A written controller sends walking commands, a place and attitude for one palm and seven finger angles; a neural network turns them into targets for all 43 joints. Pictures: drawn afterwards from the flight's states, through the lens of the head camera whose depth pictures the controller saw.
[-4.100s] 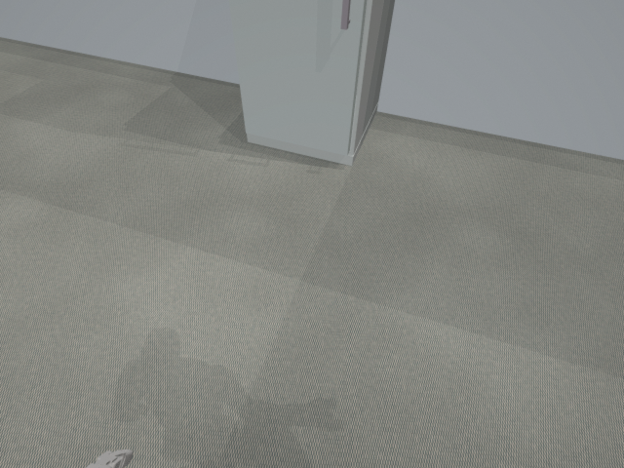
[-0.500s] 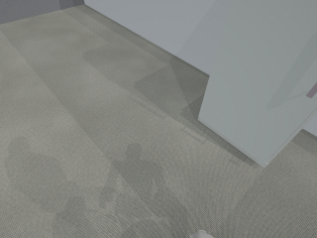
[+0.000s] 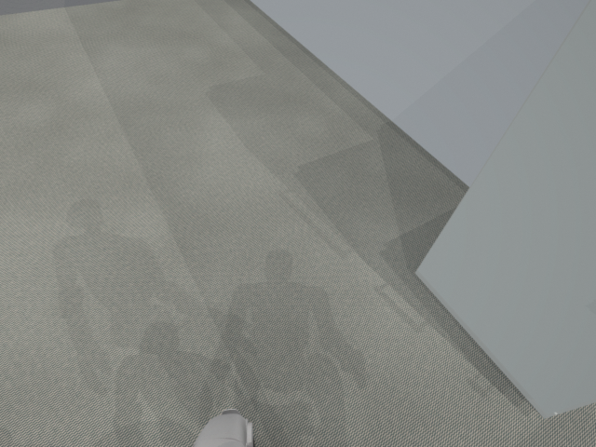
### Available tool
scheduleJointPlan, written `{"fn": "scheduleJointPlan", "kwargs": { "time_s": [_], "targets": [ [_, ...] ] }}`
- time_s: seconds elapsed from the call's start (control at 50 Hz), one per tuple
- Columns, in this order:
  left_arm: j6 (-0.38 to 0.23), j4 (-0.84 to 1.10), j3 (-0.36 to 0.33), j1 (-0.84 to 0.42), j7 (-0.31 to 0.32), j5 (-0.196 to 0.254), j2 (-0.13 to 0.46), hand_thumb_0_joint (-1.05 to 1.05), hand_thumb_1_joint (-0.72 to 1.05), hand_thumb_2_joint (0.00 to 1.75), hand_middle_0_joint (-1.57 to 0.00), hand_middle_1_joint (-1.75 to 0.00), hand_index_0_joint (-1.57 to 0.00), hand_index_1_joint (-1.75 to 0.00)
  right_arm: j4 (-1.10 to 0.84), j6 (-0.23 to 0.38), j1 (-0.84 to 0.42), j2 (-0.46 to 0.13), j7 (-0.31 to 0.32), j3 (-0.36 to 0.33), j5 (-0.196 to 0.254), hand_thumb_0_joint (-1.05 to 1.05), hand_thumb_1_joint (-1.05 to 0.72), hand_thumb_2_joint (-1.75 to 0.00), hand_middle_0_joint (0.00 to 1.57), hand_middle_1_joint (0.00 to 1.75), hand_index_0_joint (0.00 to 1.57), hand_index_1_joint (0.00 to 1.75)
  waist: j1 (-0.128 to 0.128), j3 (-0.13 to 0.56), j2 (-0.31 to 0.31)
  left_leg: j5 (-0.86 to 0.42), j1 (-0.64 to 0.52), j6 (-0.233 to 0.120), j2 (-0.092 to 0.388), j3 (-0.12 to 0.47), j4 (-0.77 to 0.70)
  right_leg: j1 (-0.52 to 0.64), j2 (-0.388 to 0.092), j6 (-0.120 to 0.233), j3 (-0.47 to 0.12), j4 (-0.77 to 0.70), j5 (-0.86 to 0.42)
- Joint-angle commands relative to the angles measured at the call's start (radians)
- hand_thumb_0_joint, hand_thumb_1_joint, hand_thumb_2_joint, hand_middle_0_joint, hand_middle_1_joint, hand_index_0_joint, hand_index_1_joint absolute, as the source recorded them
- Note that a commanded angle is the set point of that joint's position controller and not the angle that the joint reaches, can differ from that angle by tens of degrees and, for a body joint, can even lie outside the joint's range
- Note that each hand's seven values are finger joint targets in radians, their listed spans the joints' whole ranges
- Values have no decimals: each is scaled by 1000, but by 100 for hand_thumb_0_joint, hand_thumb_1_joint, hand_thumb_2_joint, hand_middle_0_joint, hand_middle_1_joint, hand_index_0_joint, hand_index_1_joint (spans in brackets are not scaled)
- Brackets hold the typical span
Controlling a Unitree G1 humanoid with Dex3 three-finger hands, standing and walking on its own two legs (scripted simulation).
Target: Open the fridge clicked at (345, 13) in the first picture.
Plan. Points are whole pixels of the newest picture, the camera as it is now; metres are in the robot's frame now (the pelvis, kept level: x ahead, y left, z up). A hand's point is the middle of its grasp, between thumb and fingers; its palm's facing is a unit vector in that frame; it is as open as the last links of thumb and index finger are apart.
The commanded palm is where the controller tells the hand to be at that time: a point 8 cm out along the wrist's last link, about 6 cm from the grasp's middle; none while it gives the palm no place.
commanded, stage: turn to face it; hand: right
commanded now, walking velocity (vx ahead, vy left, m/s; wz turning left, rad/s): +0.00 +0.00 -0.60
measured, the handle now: out of the picture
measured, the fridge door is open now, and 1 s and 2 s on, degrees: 0 0 0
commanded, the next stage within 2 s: take the last steps up to it in 1.62 s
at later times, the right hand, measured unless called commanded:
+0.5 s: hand out of the picture +0.15 -0.19 -0.18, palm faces +0.28 +0.95 -0.16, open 7.3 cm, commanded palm none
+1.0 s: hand out of the picture +0.12 -0.19 -0.14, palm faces +0.49 +0.82 -0.30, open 7.3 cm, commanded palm none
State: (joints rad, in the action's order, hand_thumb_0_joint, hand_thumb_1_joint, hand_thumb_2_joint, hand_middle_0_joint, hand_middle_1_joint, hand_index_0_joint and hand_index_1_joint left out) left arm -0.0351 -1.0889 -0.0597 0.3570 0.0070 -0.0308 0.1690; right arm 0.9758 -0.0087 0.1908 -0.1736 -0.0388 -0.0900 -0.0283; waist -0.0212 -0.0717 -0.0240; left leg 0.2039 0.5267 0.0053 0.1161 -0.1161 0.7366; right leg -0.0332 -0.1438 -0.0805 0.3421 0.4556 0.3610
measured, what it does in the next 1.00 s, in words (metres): walks ahead, turning right: left foot, then right foot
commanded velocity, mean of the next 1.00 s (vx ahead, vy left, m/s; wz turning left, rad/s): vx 0.00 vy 0.00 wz -0.60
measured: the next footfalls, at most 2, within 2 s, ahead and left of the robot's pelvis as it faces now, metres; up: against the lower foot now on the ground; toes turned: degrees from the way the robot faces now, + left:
left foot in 0.04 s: +0.17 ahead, +0.12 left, +0.00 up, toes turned +9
right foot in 0.48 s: +0.15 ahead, -0.11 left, +0.00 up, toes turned -23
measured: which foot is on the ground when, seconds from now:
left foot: up 0.00-0.02, down 0.04-0.50, up 0.52-0.96, down 0.98-1.00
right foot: down 0.00-0.04, up 0.06-0.46, down 0.48-0.98, up 1.00-1.00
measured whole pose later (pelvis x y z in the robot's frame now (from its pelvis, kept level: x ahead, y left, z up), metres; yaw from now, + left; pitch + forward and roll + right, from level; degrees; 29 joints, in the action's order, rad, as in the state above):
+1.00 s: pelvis +0.11 +0.06 +0.00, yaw -30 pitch +0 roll +0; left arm 0.07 -0.94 -0.09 0.21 -0.01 -0.02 0.25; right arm 0.86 -0.02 0.13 -0.21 0.02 -0.06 -0.01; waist -0.04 -0.06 -0.06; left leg 0.29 0.28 0.03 0.03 -0.04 0.58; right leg -0.43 0.04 -0.02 -0.10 0.66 0.29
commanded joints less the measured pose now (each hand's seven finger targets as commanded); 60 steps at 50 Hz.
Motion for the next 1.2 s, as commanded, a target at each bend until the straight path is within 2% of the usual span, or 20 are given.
{"fn": "scheduleJointPlan", "kwargs": {
  "time_s": [0.0, 0.02, 0.04, 0.1, 0.18, 0.36, 0.42, 0.44, 0.48, 0.5, 0.58, 0.62, 0.82, 0.9, 0.92, 0.94, 0.96, 0.98, 1.04, 1.18],
  "targets": [
    [-20, 63, -20, -3, -4, 8, 122, 0, 90, 90, -20, -30, -20, -30, 32, 56, 271, -139, 24, -19, -12, 0, -90, -90, 20, 30, 20, 30, 140, 154, 132, -168, -511, -43, 10, 49, -222, -242, -105, 80, -33, 364, -321],
    [-21, 84, -1, 57, -9, 20, 25, 0, 90, 90, -20, -30, -20, -30, 53, 73, 338, -261, 39, -42, -9, 0, -90, -90, 20, 30, 20, 30, 127, 273, 435, -434, -692, -147, 299, 445, -308, -486, 51, 38, -84, 683, 221],
    [-4, 94, -1, 33, 1, 29, 66, 0, 90, 90, -20, -30, -20, -30, 50, 72, 334, -266, 49, -30, 16, 0, -90, -90, 20, 30, 20, 30, 120, 328, 317, -501, -640, -200, 342, 463, -379, -451, 42, 51, -259, 770, 274],
    [11, 61, 4, 0, 5, 20, 44, 0, 90, 90, -20, -30, -20, -30, 6, 68, 104, -162, 62, 2, 8, 0, -90, -90, 20, 30, 20, 30, 49, 158, 206, -405, -410, -143, 281, 260, -407, -475, -10, 48, -327, 823, 81],
    [45, 44, 6, 18, 1, 18, 29, 0, 90, 90, -20, -30, -20, -30, -10, 62, 8, -120, 69, 23, 4, 0, -90, -90, 20, 30, 20, 30, -1, 107, 133, -431, -297, -125, 247, 60, -431, -406, 4, 31, -308, 662, 24],
    [62, 152, -4, -141, -22, 13, 48, 0, 90, 90, -20, -30, -20, -30, -36, 22, 17, -167, 75, 0, -1, 0, -90, -90, 20, 30, 20, 30, 41, 62, 144, -267, -364, -131, 290, -34, -381, -404, 27, 32, -216, 346, 32],
    [61, 167, -14, -105, -26, 10, 80, 0, 90, 90, -20, -30, -20, -30, -54, 9, -3, -184, 72, -10, 5, 0, -90, -90, 20, 30, 20, 30, 9, 77, 106, -170, -329, -80, 269, -88, -262, -289, 43, 45, -197, 172, -85],
    [58, 165, -25, -66, -27, 7, 113, 0, 90, 90, -20, -30, -20, -30, -62, 2, -10, -177, 68, -9, 12, 0, -90, -90, 20, 30, 20, 30, -17, 93, 17, -94, -265, -41, 230, -120, -167, -196, 39, 60, -225, 87, -201],
    [49, 176, -60, 26, -14, -1, 278, 0, 90, 90, -20, -30, -20, -30, -144, -10, -71, -98, 59, 8, 19, 0, -90, -90, 20, 30, 20, 30, -74, 82, -361, 491, 40, 86, 4, -109, 264, -102, -304, 275, -748, -146, -601],
    [48, 163, -61, 34, -4, -2, 288, 0, 90, 90, -20, -30, -20, -30, -165, -13, -112, -116, 58, 6, 10, 0, -90, -90, 20, 30, 20, 30, -75, 104, -222, 461, 55, 71, 2, 20, 398, -108, -323, 322, -753, -153, -531],
    [29, 213, -37, -123, 11, 9, 221, 0, 90, 90, -20, -30, -20, -30, -117, -9, -52, -122, 48, -6, 9, 0, -90, -90, 20, 30, 20, 30, -1, 170, -133, 205, 90, 83, 5, 93, 462, -51, -146, 233, -552, -93, -587],
    [27, 220, -39, -118, 12, 10, 225, 0, 90, 90, -20, -30, -20, -30, -107, -14, -30, -127, 50, -6, 12, 0, -90, -90, 20, 30, 20, 30, -2, 191, -80, 180, 52, 92, -9, 100, 430, -46, -114, 227, -523, -90, -599],
    [56, 215, -60, -114, -3, 5, 256, 0, 90, 90, -20, -30, -20, -30, -157, -21, -74, -130, 63, 3, 22, 0, -90, -90, 20, 30, 20, 30, -23, 130, -153, 241, -97, 90, -62, 100, 91, -139, -86, 251, -650, -107, -438],
    [68, 247, -68, -193, -10, 9, 263, 0, 90, 90, -20, -30, -20, -30, -137, -12, 42, -152, 67, -1, 29, 0, -90, -90, 20, 30, 20, 30, 34, 142, -156, 112, -338, 68, -97, 80, -182, -300, -27, 205, -676, -56, -334],
    [72, 258, -67, -211, -13, 15, 237, 0, 90, 90, -20, -30, -20, -30, -128, -7, 96, -179, 71, -9, 25, 0, -90, -90, 20, 30, 20, 30, 63, 145, -88, 47, -468, 54, -57, 102, -334, -412, 22, 160, -650, -1, -199],
    [77, 273, -59, -193, -18, 23, 164, 0, 90, 90, -20, -30, -20, -30, -135, 2, 115, -266, 78, -27, 6, 0, -90, -90, 20, 30, 20, 30, 74, 134, 182, 205, -565, -23, 178, 334, -508, -600, 148, 76, -509, 218, 42],
    [77, 296, -59, -217, -17, 16, 154, 0, 90, 90, -20, -30, -20, -30, -163, -4, 69, -330, 79, -27, 1, 0, -90, -90, 20, 30, 20, 30, 77, 77, 371, 238, -404, -122, 390, 529, -570, -643, 216, 33, -386, 487, 199],
    [85, 292, -70, -217, -22, 8, 201, 0, 90, 90, -20, -30, -20, -30, -187, -8, 0, -304, 83, -18, 7, 0, -90, -90, 20, 30, 20, 30, 46, 58, 230, 254, -255, -152, 394, 458, -570, -571, 162, 45, -430, 641, 171],
    [106, 234, -67, -154, -39, 1, 181, 0, 90, 90, -20, -30, -20, -30, -208, 5, -124, -211, 77, 6, 9, 0, -90, -90, 20, 30, 20, 30, -28, -25, 218, 122, -174, -84, 216, 209, -501, -544, 119, 26, -379, 813, 6],
    [101, 258, -46, -257, -44, 13, 155, 0, 90, 90, -20, -30, -20, -30, -151, 9, 51, -233, 74, 0, 1, 0, -90, -90, 20, 30, 20, 30, 57, 38, 223, -120, -400, -113, 236, 96, -420, -506, 103, -6, -293, 544, 61]
  ]
}}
